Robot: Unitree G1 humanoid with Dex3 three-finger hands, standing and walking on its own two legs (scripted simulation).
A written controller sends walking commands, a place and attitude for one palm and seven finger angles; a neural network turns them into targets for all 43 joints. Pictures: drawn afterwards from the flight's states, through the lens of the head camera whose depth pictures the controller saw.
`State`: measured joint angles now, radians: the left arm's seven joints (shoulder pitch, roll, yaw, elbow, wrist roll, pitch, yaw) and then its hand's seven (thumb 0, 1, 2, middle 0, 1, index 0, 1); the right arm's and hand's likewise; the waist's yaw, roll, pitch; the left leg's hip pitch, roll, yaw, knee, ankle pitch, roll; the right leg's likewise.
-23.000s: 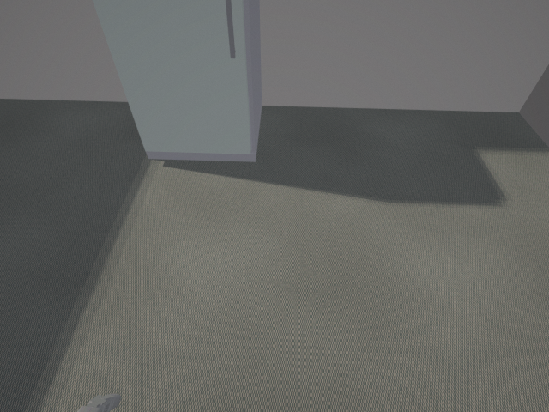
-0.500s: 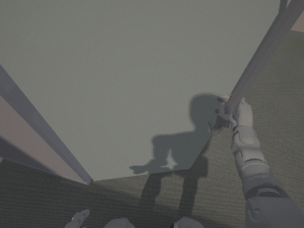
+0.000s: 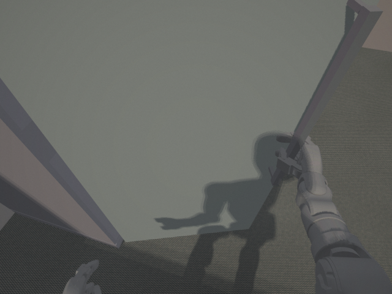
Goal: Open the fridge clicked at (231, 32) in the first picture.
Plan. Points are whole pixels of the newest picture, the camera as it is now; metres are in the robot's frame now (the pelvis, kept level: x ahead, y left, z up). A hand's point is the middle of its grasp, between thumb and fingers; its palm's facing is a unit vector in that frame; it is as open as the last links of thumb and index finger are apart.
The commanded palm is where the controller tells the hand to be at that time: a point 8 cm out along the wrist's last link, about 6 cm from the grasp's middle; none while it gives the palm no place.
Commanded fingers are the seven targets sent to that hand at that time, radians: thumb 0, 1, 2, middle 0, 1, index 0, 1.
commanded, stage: stop walking and hold the door back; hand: right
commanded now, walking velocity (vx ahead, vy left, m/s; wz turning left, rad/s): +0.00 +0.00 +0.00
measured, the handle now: (301, 121) +0.45 -0.19 +0.11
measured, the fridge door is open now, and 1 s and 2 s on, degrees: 67 65 65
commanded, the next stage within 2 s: loosen the grip on the handle in 0.06 s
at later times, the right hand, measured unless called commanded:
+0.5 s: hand (288, 158) +0.41 -0.19 +0.02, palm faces +0.15 +0.98 -0.10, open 10.9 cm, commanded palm +0.38 -0.23 +0.04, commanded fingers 0.00 0.55 -0.20 0.34 1.27 0.34 1.27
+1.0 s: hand (309, 155) +0.43 -0.25 +0.01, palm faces +0.22 +0.97 -0.14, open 14.3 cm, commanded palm +0.39 -0.28 +0.04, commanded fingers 0.00 0.55 -0.20 0.25 1.15 0.25 1.15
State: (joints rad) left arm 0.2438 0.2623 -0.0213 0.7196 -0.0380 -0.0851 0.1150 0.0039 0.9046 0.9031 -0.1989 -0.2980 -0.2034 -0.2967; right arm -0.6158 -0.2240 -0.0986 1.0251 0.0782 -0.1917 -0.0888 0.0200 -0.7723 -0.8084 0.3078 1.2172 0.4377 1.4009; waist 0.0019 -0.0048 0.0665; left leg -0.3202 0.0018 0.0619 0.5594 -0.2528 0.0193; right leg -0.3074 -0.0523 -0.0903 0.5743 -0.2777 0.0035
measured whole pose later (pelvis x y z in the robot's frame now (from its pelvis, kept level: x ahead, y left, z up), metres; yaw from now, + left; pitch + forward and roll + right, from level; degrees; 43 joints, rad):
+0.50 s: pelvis -0.02 +0.00 -0.01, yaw +0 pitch +7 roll -1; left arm 0.34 0.31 0.01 0.68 -0.03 -0.12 0.01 0.01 0.90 0.90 -0.20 -0.30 -0.20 -0.30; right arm -0.67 -0.32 -0.21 1.06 0.06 -0.17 -0.02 0.01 0.13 -0.40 0.39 1.34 0.43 1.38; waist 0.08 0.04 -0.04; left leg -0.55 0.03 0.06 0.69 -0.27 0.02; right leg -0.52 -0.03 -0.09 0.68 -0.28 -0.02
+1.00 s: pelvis +0.01 -0.02 -0.02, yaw +0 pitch +10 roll +1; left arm 0.32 0.23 -0.02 0.63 -0.03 -0.05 0.01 0.00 0.90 0.90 -0.20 -0.30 -0.21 -0.30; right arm -0.59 -0.37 -0.30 0.97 0.01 -0.13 -0.01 -0.01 0.55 -0.20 0.26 1.16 0.32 1.19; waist 0.08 0.03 -0.07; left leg -0.56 0.03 0.05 0.71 -0.32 0.00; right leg -0.56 -0.03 -0.09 0.74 -0.36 -0.03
